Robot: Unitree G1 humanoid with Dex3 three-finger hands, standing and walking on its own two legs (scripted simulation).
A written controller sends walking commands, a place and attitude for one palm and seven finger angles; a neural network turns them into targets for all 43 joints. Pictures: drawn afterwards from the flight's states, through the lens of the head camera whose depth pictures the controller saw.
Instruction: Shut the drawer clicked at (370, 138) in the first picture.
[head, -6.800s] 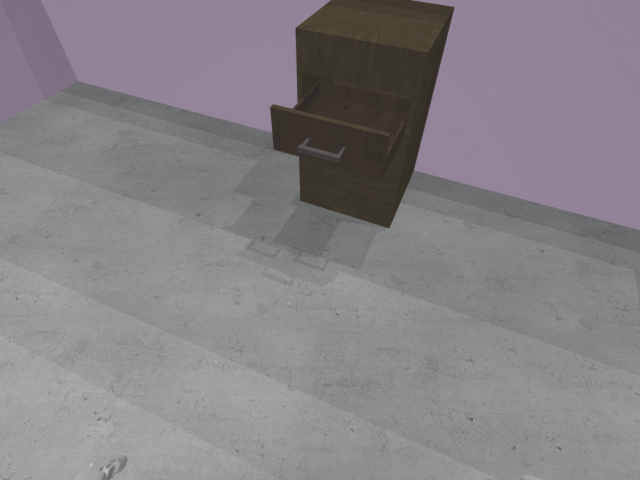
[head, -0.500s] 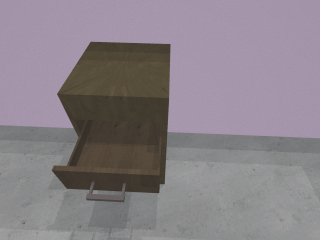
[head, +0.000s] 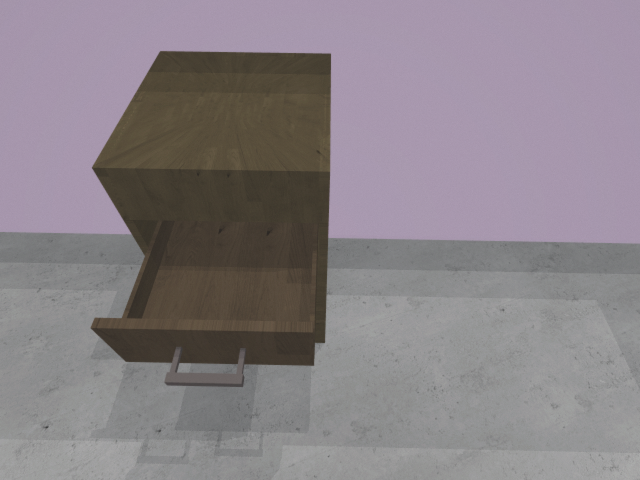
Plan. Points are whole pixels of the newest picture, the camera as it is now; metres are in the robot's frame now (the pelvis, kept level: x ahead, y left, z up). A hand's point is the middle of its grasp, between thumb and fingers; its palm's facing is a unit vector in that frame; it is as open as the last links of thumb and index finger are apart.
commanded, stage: look again from close up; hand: left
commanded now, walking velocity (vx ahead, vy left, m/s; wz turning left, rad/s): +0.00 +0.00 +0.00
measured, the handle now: (207, 367) +0.33 +0.22 -0.23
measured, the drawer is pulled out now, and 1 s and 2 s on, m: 0.25 0.25 0.25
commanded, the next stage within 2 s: come to a stop and stand still in 0.34 s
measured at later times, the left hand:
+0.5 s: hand out of the picture +0.05 +0.19 -0.17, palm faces +0.00 -0.98 -0.21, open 7.3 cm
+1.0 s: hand out of the picture +0.02 +0.21 -0.17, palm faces -0.01 -0.98 -0.22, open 7.4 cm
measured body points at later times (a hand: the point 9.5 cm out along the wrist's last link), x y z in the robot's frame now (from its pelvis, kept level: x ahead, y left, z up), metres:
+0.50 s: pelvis +0.02 +0.01 +0.00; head +0.04 +0.02 +0.45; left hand +0.05 +0.24 -0.16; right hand +0.05 -0.22 -0.15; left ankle +0.01 +0.12 -0.74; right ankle -0.03 -0.09 -0.74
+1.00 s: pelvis +0.00 +0.03 +0.00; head +0.01 +0.02 +0.45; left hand +0.02 +0.26 -0.15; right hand +0.01 -0.20 -0.16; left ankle +0.01 +0.12 -0.74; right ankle -0.03 -0.09 -0.74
